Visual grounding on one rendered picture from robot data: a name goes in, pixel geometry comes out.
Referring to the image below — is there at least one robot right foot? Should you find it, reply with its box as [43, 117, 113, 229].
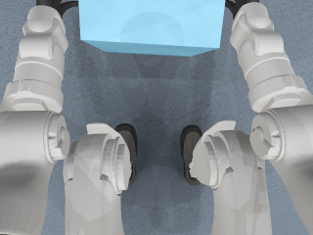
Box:
[180, 124, 202, 186]

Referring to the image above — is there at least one carton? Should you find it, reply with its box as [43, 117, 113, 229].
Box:
[78, 0, 226, 57]

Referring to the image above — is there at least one robot left forearm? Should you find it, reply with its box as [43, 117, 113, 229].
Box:
[0, 5, 68, 114]

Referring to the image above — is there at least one right robot thigh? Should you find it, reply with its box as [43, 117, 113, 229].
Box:
[198, 129, 272, 235]

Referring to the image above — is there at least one robot right hand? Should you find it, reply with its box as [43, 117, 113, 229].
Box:
[225, 0, 259, 20]

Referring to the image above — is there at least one left robot upper arm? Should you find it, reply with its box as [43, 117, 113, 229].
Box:
[0, 110, 70, 235]

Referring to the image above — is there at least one right robot upper arm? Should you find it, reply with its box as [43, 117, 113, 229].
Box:
[249, 104, 313, 235]

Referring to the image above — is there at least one robot right forearm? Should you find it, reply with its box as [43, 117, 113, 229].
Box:
[230, 2, 313, 113]

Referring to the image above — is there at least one robot left hand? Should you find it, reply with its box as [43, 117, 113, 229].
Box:
[36, 0, 79, 19]

